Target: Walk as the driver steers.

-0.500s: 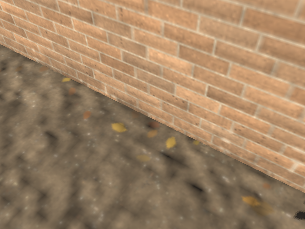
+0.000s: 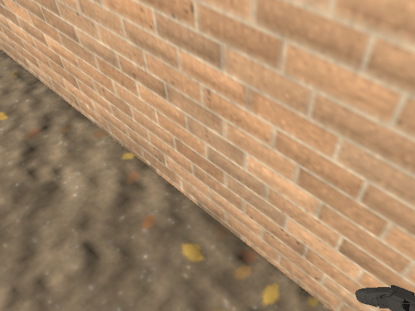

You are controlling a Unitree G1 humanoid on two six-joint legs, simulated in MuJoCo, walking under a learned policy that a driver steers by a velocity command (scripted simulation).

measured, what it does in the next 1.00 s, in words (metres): walks ahead, turning left: left foot, then right foot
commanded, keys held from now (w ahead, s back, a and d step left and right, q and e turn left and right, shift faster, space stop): w+q+shift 0.34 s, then q+shift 0.66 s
